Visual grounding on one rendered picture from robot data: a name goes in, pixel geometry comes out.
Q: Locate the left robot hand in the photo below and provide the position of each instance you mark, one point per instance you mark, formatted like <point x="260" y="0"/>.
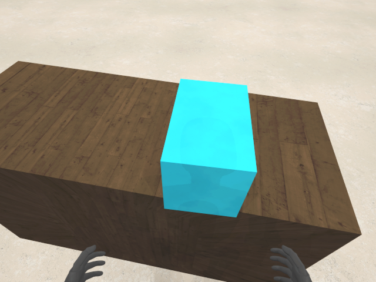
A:
<point x="78" y="272"/>

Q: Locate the pedestal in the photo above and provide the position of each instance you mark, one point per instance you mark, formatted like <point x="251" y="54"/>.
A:
<point x="80" y="166"/>

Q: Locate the right robot hand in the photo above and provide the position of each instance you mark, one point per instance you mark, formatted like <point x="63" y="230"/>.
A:
<point x="296" y="269"/>

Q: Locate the carton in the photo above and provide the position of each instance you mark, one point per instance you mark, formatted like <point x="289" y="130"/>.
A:
<point x="208" y="162"/>

